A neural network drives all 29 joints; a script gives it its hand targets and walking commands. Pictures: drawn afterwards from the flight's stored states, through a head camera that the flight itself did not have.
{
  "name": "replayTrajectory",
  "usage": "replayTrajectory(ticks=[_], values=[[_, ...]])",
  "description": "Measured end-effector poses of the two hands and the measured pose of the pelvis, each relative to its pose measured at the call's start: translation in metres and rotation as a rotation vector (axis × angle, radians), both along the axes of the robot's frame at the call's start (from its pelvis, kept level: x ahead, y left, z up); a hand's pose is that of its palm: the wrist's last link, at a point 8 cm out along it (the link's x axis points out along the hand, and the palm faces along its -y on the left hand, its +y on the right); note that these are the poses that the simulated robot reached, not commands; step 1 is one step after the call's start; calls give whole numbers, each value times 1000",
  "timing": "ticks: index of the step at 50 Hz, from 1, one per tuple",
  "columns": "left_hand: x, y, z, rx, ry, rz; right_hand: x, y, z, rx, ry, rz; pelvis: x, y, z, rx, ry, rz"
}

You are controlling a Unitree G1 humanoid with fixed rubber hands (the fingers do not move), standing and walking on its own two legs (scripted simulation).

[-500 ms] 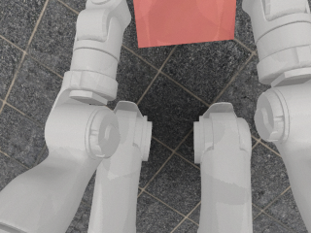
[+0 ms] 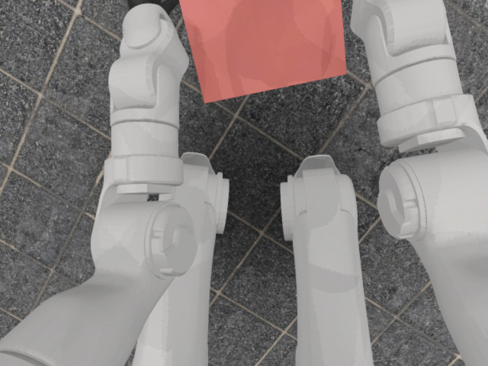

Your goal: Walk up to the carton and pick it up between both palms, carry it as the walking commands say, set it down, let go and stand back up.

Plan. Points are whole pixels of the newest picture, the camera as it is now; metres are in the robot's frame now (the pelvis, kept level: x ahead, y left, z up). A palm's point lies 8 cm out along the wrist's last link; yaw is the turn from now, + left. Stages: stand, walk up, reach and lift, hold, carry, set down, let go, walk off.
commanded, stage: reach and lift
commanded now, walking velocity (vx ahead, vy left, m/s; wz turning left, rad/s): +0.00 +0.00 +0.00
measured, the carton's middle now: out of the picture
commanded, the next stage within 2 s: none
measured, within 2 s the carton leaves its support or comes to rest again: neither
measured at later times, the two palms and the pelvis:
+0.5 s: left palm (126, 6) +0.50 +0.11 -0.06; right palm out of the picture +0.54 -0.13 -0.06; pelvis -0.02 +0.00 +0.04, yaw +0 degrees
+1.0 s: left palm (74, 1) +0.48 +0.12 +0.01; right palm out of the picture +0.52 -0.12 +0.01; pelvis -0.02 +0.00 +0.09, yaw -1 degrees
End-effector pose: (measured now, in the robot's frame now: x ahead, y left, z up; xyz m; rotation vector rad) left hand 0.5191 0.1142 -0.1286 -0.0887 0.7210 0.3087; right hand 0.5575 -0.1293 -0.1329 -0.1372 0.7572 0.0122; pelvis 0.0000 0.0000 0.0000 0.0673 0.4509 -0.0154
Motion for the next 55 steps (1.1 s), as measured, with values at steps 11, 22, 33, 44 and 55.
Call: replayTrajectory(ticks=[11,22,33,44,55], values=[[-5,-3,41,-2,-23,-8,-7,-3,45,-6,-31,-25,-16,0,19,-2,-33,-4],[-15,-3,62,-9,-16,3,-15,-3,69,-7,-25,-25,-21,0,36,-3,-45,-6],[-24,1,91,14,-6,-2,-26,1,92,5,-17,-24,-21,-1,58,-4,-71,-9],[-31,4,123,15,-16,-5,-33,4,125,4,-29,-29,-23,0,79,-8,-109,-13],[-41,5,153,20,-13,-11,-45,5,154,6,-27,-38,-26,1,99,-18,-150,-14]])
